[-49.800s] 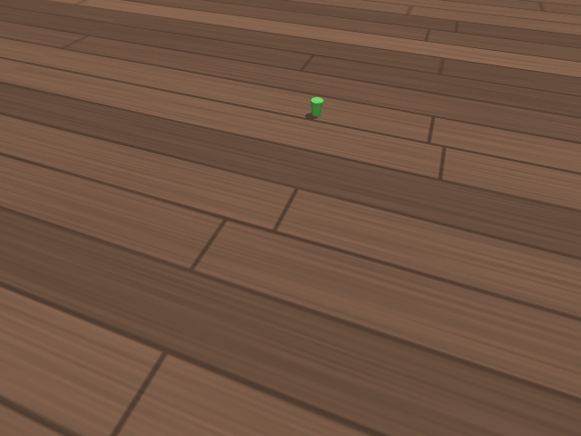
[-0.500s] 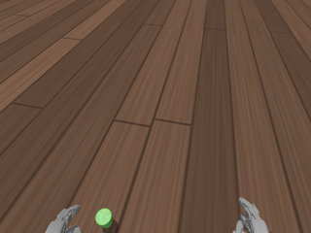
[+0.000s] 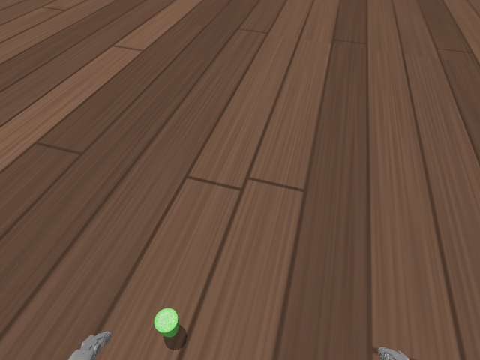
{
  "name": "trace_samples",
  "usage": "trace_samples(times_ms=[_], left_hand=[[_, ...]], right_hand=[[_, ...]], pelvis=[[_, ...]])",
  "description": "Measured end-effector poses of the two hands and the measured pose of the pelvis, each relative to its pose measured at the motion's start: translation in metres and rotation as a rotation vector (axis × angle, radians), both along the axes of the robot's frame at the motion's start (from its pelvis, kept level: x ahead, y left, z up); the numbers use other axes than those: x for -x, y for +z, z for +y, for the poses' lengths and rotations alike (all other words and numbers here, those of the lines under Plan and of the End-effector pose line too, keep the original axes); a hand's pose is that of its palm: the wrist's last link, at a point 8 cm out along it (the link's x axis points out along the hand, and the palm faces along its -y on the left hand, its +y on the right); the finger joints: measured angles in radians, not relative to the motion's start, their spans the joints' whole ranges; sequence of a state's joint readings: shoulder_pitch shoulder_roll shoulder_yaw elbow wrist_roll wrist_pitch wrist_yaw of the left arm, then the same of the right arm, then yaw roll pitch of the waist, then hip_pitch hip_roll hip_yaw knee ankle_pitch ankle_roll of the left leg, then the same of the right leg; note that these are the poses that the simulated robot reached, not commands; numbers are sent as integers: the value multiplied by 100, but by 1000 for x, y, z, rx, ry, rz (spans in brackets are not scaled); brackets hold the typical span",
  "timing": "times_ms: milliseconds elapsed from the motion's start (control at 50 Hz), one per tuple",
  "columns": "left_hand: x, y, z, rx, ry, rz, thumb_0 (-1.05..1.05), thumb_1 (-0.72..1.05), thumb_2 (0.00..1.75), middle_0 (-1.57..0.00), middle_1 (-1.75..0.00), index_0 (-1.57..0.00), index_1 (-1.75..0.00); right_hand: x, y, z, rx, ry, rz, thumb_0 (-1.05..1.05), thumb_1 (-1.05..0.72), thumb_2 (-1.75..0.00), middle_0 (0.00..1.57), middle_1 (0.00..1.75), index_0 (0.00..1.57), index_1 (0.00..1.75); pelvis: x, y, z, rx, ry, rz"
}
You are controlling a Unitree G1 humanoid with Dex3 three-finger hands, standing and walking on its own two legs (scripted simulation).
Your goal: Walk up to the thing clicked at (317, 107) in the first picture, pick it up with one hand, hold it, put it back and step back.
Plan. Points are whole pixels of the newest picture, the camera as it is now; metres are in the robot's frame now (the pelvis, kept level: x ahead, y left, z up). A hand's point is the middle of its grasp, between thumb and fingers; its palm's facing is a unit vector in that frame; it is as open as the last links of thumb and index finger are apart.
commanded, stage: stand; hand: left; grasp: from above
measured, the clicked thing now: (168, 324) +0.39 +0.27 -0.69
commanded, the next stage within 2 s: none
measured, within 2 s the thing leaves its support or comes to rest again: neither
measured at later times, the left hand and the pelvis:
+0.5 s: hand out of the picture +0.03 +0.25 -0.13, palm faces +0.03 -0.94 -0.33, open 7.4 cm; pelvis +0.00 +0.01 +0.04, yaw +0 degrees
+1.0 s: hand out of the picture +0.05 +0.24 -0.12, palm faces +0.01 -0.94 -0.33, open 7.4 cm; pelvis +0.00 +0.00 +0.04, yaw +0 degrees
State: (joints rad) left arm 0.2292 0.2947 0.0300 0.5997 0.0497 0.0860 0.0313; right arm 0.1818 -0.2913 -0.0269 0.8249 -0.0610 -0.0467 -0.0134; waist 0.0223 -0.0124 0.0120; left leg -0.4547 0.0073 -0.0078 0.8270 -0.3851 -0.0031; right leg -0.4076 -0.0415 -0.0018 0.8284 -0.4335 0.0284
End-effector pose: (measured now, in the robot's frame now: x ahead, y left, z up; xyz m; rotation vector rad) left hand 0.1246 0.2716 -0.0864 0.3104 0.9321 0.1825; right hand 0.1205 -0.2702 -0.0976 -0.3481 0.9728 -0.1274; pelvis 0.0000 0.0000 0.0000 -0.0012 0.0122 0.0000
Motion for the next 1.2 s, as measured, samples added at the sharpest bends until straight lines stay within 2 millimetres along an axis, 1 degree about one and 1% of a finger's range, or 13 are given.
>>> trace_samples(times_ms=[100, 240, 340, 440, 560, 720, 960, 1200], left_hand=[[35, -10, 13, 5, 57, 125, 1, 90, 90, -20, -30, -20, -30], [77, -11, 15, 26, 111, 262, 1, 90, 90, -20, -30, -20, -30], [94, -8, 15, 34, 132, 319, 1, 90, 90, -20, -30, -20, -30], [102, -4, 17, 25, 135, 345, 1, 90, 90, -20, -30, -20, -30], [104, 0, 20, 10, 136, 354, 0, 90, 90, -20, -30, -20, -30], [99, 3, 19, 2, 130, 350, 0, 90, 90, -20, -30, -20, -30], [80, 3, 14, 12, 110, 337, 0, 90, 90, -20, -30, -20, -30], [60, 4, 13, 15, 92, 325, 0, 90, 90, -20, -30, -20, -30]], right_hand=[[24, 4, -6, 12, -55, 84, 1, -91, -89, 20, 30, 20, 30], [48, 7, 1, -2, -95, 176, 1, -91, -89, 20, 30, 20, 30], [57, 8, 7, -21, -106, 207, 1, -91, -89, 20, 30, 20, 30], [61, 7, 9, -35, -115, 221, 1, -91, -89, 20, 30, 20, 30], [64, 7, 4, -39, -123, 230, 1, -91, -89, 20, 30, 20, 30], [68, 9, -8, -28, -134, 248, 1, -91, -89, 20, 30, 20, 30], [68, 13, -16, -13, -139, 266, 1, -91, -89, 20, 30, 20, 30], [59, 14, -17, -13, -139, 268, 1, -91, -89, 20, 30, 20, 30]], pelvis=[[-3, 11, 4, 9, -1, -29], [-4, 27, 8, 11, 1, -60], [-3, 34, 10, 7, 0, -78], [0, 38, 10, 4, -1, -88], [2, 40, 8, 2, -1, -91], [2, 41, 4, 5, 0, -88], [-2, 43, 0, 4, -4, -81], [-10, 44, 0, 4, -9, -69]])
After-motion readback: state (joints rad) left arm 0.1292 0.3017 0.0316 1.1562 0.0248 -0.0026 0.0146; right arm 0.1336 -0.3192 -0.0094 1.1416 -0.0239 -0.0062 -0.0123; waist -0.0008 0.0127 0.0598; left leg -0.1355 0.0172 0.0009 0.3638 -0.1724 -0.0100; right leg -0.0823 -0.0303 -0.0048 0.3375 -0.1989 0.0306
